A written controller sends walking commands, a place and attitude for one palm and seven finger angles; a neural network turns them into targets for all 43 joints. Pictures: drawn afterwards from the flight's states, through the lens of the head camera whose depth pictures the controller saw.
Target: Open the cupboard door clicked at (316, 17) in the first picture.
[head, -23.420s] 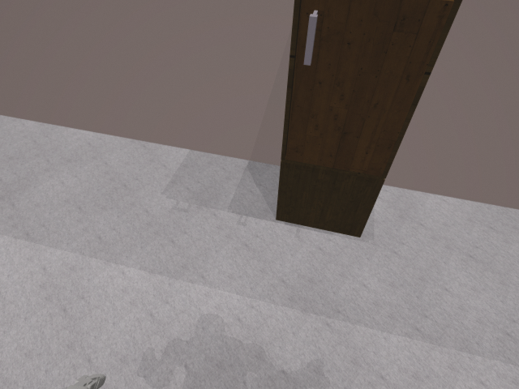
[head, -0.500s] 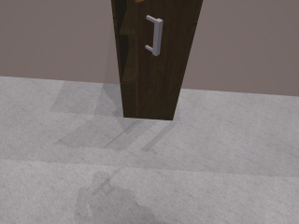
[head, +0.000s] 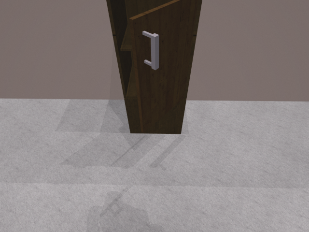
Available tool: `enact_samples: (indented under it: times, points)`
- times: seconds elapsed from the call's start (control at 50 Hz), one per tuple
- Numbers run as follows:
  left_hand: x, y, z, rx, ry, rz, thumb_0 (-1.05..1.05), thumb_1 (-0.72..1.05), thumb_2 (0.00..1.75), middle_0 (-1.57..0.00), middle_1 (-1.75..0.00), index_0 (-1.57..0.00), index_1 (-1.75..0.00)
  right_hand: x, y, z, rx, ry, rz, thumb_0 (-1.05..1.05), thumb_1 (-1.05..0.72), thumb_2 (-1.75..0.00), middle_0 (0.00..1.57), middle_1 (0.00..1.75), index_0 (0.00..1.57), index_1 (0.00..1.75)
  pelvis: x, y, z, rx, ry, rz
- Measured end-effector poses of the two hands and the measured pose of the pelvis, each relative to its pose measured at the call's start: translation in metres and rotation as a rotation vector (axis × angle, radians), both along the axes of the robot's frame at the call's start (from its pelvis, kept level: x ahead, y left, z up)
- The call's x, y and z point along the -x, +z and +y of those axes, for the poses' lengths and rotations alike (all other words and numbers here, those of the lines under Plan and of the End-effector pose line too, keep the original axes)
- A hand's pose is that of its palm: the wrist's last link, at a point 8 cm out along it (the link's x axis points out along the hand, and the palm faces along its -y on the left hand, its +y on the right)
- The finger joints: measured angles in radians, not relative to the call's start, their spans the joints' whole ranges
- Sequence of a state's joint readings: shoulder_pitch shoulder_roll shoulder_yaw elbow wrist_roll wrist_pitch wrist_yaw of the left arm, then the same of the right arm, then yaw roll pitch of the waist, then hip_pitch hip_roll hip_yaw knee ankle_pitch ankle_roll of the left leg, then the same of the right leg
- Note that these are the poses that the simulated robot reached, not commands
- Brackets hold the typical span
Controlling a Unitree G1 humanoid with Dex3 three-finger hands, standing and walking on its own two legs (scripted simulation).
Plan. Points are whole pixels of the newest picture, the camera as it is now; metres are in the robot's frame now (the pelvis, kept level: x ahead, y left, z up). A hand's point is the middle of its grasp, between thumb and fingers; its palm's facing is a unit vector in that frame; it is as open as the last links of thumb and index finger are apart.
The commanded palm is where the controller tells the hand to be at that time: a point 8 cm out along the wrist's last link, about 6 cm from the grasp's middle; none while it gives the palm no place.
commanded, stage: let the arm hang, fingers relaxed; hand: left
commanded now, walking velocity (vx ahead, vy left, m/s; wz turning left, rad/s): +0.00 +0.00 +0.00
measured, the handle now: (150, 50) +0.68 +0.05 +0.13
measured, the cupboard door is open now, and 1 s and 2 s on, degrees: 49 49 49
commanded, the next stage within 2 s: look to check the result in 0.18 s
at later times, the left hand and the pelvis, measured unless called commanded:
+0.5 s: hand out of the picture +0.02 +0.16 -0.17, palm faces +0.04 -0.98 -0.20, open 7.4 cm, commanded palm none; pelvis +0.02 +0.00 +0.00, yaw +0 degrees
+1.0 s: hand out of the picture +0.04 +0.16 -0.17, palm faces +0.03 -0.97 -0.22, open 7.4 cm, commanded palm none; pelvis +0.04 -0.02 +0.00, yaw -1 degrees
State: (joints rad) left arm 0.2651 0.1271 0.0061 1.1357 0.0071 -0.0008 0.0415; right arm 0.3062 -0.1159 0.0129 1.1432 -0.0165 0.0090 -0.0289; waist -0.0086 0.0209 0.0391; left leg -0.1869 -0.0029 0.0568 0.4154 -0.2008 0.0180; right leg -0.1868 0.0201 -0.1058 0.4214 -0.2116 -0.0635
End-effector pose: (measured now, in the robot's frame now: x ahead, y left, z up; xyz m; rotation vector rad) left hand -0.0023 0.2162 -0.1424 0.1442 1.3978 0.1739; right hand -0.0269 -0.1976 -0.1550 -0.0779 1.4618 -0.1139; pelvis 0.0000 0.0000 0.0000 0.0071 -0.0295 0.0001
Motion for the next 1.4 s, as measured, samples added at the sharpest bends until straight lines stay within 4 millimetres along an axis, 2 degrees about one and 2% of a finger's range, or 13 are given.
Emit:
enact_samples:
  times: [0.3,0.58,0.96,1.12,1.28,1.32,1.4]
  points:
    - [-0.001,0.001,-0.006,0.017,0.017,0.038,0.00,0.91,0.90,-0.20,-0.30,-0.20,-0.30,-0.019,0.003,-0.010,0.029,0.008,0.007,0.00,-0.91,-0.90,0.19,0.30,0.20,0.30,-0.016,0.002,-0.001,-0.001,0.000,0.007]
    - [-0.018,0.003,-0.006,0.002,0.012,0.024,0.00,0.91,0.90,-0.20,-0.30,-0.20,-0.30,-0.044,0.002,-0.016,0.031,0.020,-0.023,0.00,-0.91,-0.90,0.19,0.30,0.20,0.30,-0.027,0.002,-0.005,-0.003,0.000,0.007]
    - [-0.040,0.005,-0.007,-0.017,-0.004,0.001,0.00,0.91,0.90,-0.20,-0.30,-0.20,-0.30,-0.056,0.004,-0.038,0.059,0.018,-0.020,0.00,-0.91,-0.90,0.19,0.30,0.20,0.30,-0.037,0.002,-0.015,-0.005,-0.004,0.011]
    - [-0.047,-0.002,-0.006,-0.011,-0.029,0.022,0.00,0.91,0.90,-0.20,-0.30,-0.20,-0.30,-0.057,0.001,-0.044,0.086,-0.049,-0.040,0.00,-0.91,-0.90,0.19,0.30,0.20,0.30,-0.035,-0.003,-0.015,0.009,-0.057,0.018]
    - [-0.068,-0.015,0.018,-0.004,-0.079,0.009,0.00,0.90,0.90,-0.20,-0.30,-0.20,-0.30,-0.058,0.009,-0.042,0.151,-0.122,-0.088,0.00,-0.91,-0.90,0.19,0.30,0.20,0.30,-0.029,-0.010,0.002,0.032,-0.129,0.030]
    - [-0.078,-0.017,0.025,-0.001,-0.104,0.004,0.00,0.90,0.90,-0.20,-0.30,-0.20,-0.30,-0.056,0.012,-0.039,0.171,-0.139,-0.116,0.00,-0.91,-0.90,0.19,0.30,0.20,0.30,-0.027,-0.010,0.007,0.020,-0.159,0.029]
    - [-0.108,-0.009,0.034,-0.003,-0.169,-0.030,0.00,0.91,0.90,-0.20,-0.30,-0.20,-0.30,-0.044,0.019,-0.033,0.185,-0.161,-0.136,0.00,-0.90,-0.90,0.20,0.30,0.20,0.30,-0.025,-0.005,0.014,0.023,-0.210,0.030]
